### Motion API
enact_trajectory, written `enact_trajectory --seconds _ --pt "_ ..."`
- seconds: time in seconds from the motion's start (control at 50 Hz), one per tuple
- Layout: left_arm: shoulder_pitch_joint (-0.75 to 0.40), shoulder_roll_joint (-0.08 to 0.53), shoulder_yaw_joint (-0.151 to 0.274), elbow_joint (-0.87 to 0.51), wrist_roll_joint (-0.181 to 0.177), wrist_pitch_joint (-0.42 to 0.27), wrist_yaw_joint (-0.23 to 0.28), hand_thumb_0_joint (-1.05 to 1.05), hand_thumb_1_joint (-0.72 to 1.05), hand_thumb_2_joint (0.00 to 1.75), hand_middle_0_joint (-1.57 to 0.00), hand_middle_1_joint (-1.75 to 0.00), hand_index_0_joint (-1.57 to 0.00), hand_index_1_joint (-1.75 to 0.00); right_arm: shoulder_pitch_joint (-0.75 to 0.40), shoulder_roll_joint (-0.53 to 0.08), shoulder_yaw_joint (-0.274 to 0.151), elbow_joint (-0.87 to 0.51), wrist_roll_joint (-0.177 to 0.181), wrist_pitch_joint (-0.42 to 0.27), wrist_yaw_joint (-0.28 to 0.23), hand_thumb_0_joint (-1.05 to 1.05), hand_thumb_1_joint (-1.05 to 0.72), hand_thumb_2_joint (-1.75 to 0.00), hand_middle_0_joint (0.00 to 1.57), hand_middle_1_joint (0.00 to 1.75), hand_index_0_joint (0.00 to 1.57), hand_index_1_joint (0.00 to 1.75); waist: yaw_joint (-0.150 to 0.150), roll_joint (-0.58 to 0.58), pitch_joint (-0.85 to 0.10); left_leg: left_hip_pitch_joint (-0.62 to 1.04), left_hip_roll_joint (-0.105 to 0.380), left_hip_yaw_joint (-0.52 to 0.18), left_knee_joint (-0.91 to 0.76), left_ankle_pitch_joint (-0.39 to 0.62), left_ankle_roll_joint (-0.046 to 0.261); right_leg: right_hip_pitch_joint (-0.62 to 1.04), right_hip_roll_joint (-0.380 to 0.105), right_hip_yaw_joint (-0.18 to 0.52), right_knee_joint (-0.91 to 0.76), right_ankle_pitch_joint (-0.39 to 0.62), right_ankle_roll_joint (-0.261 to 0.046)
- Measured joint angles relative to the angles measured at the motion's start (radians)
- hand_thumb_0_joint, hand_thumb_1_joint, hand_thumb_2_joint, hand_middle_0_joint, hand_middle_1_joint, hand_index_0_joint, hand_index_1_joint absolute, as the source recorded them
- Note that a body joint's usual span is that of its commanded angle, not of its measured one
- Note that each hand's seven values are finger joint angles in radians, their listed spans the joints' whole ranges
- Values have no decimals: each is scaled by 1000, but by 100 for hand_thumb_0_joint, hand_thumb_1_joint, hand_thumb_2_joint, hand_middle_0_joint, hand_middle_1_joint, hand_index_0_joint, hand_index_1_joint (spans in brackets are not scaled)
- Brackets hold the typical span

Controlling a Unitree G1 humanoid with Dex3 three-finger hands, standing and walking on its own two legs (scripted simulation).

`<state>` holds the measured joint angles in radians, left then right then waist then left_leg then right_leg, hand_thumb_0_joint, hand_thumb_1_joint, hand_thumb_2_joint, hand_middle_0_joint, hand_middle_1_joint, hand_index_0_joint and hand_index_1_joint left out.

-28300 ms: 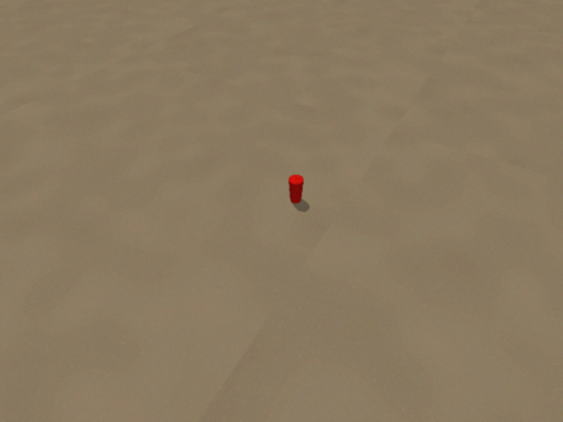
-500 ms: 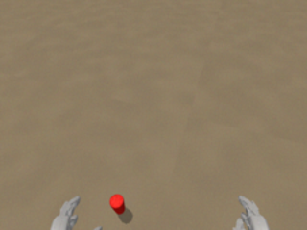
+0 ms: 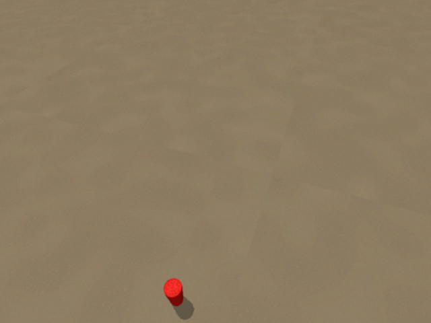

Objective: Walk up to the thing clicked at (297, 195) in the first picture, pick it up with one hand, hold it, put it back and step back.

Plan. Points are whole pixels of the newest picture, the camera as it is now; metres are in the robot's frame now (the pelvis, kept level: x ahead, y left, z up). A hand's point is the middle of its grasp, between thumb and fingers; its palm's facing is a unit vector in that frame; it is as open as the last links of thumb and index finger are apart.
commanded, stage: stand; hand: left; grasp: from the side
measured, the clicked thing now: (175, 293) +0.43 +0.21 -0.70
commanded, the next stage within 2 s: step back in 1.66 s
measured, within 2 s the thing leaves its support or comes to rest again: neither
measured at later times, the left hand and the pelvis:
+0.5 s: hand out of the picture +0.04 +0.25 -0.15, palm faces -0.01 -0.93 -0.36, open 7.4 cm; pelvis -0.01 +0.00 +0.01, yaw +0 degrees
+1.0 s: hand out of the picture +0.09 +0.24 -0.15, palm faces -0.02 -0.94 -0.34, open 7.4 cm; pelvis +0.01 +0.00 +0.01, yaw -1 degrees
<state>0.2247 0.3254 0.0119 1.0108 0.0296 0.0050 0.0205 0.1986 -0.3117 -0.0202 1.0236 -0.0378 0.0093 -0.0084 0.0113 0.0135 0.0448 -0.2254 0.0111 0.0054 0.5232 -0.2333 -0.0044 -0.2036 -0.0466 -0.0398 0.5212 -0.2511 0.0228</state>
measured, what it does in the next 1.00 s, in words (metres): stands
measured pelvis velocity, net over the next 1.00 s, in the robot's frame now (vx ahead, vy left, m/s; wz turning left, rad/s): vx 0.01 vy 0.00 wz -0.02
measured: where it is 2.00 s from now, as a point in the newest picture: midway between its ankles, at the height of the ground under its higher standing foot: outside the picture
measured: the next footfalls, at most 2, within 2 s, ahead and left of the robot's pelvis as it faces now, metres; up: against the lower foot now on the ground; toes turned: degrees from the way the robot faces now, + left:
none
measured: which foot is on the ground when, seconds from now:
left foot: down 0.00-1.00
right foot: down 0.00-1.00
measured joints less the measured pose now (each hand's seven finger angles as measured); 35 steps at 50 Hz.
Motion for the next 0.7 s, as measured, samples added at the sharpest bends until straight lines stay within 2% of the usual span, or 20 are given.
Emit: enact_trajectory --seconds 0.24,0.7 --pt "-45 -4 -9 107 -4 -8 -4 1 91 90 -20 -30 -20 -30 -33 0 3 80 9 1 5 1 -90 -90 20 30 20 30 -2 10 6 56 0 2 -107 65 -1 55 3 -1 -105 64 1" --pt "-86 0 -3 155 -10 -10 -11 1 91 90 -20 -30 -20 -30 -51 -19 7 123 16 -3 6 1 -90 -90 20 29 20 30 -12 6 12 69 9 9 -152 79 -7 63 12 7 -150 82 -3"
